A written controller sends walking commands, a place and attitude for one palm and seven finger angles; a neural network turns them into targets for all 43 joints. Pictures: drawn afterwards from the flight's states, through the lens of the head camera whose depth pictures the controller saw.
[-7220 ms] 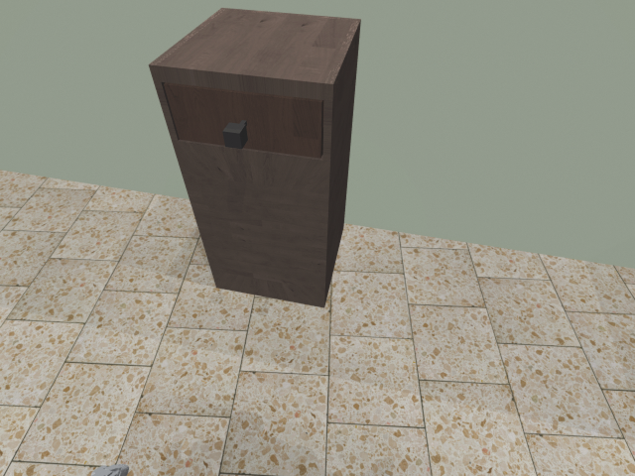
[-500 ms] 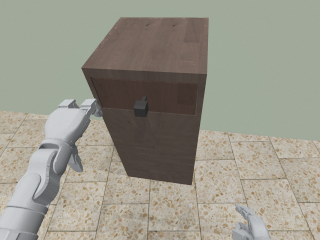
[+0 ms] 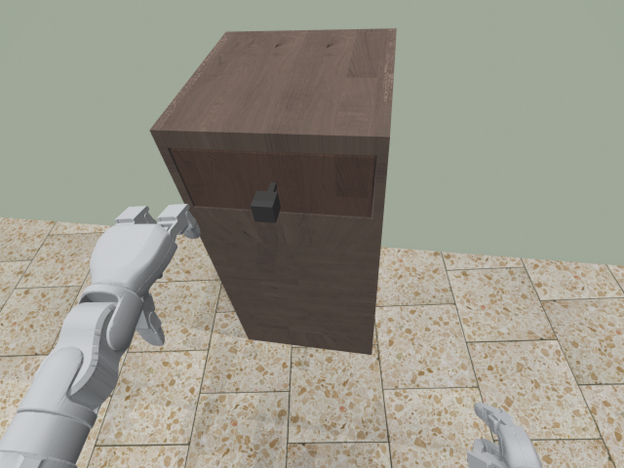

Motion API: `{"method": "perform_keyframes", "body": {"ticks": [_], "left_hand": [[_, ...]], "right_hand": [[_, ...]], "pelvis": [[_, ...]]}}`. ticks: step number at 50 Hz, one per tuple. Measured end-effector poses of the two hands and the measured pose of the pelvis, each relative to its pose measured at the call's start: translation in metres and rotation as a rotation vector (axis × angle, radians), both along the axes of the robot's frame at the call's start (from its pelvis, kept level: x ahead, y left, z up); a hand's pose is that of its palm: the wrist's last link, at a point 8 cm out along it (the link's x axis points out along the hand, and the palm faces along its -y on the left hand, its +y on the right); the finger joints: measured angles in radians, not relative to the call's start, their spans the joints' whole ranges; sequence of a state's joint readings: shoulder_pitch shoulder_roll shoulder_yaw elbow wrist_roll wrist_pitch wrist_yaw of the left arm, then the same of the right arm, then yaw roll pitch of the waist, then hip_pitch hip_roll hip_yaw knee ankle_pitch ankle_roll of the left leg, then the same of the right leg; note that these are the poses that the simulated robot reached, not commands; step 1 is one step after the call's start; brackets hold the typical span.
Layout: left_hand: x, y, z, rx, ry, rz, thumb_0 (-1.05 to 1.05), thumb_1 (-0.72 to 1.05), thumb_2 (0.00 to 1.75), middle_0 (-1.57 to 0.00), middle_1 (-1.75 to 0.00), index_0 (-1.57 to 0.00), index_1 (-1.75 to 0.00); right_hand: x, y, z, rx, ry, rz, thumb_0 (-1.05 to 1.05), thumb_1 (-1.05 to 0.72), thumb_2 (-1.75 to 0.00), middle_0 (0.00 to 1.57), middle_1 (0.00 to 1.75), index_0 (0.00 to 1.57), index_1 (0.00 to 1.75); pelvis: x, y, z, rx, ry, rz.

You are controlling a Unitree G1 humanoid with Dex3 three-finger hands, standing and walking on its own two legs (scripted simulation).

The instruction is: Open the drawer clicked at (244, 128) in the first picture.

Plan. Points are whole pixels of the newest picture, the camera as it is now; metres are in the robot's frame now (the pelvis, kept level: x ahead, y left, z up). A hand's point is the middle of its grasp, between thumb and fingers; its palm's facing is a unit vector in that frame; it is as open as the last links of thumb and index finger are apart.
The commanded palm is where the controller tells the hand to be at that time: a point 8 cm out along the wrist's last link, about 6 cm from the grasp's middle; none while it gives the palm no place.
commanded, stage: move the hooked fingers above the handle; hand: left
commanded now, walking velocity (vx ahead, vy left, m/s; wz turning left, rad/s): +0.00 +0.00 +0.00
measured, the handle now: (268, 199) +0.57 +0.17 -0.02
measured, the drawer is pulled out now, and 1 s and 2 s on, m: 0.00 0.00 0.00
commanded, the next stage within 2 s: none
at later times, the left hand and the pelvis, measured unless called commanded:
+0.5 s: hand (206, 235) +0.40 +0.22 +0.07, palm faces -0.04 -0.05 -1.00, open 13.9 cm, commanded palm +0.38 +0.22 +0.13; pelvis +0.01 +0.00 +0.00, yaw -1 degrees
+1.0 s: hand (233, 217) +0.45 +0.19 +0.05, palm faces -0.07 -0.03 -1.00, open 13.9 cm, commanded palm +0.45 +0.20 +0.12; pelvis +0.03 +0.01 -0.01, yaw -1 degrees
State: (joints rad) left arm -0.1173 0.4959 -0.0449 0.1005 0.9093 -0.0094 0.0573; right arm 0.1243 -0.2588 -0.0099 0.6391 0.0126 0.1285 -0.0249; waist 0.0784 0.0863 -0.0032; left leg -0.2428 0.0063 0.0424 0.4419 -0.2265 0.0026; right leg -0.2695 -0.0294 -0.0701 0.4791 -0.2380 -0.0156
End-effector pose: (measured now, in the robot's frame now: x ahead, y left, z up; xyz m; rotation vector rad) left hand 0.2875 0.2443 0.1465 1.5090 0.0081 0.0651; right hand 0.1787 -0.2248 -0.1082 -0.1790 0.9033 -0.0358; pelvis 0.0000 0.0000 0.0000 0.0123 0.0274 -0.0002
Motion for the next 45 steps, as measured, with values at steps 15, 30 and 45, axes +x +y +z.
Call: {"method": "perform_keyframes", "body": {"ticks": [15,30,45], "left_hand": [[0.057,-0.016,-0.014,0.014,0.054,-0.105,0.00,-0.49,0.30,-0.32,-1.20,-0.32,-1.20],[0.106,-0.030,-0.033,0.007,0.081,-0.118,0.00,-0.49,0.30,-0.32,-1.20,-0.32,-1.20],[0.140,-0.038,-0.032,0.038,0.074,-0.072,0.00,-0.49,0.30,-0.32,-1.20,-0.32,-1.20]], "right_hand": [[-0.024,-0.020,-0.006,-0.062,0.051,-0.056,0.01,-0.91,-0.90,0.20,0.30,0.20,0.29],[-0.069,-0.029,-0.022,-0.063,0.210,-0.173,0.01,-0.91,-0.90,0.20,0.30,0.20,0.29],[-0.059,-0.021,-0.025,-0.036,0.207,-0.174,0.01,-0.91,-0.90,0.20,0.30,0.20,0.29]], "pelvis": [[0.001,-0.006,-0.003,-0.003,0.041,0.008],[0.019,0.005,-0.006,0.001,0.104,-0.022],[0.026,0.008,-0.009,-0.003,0.132,-0.015]]}}
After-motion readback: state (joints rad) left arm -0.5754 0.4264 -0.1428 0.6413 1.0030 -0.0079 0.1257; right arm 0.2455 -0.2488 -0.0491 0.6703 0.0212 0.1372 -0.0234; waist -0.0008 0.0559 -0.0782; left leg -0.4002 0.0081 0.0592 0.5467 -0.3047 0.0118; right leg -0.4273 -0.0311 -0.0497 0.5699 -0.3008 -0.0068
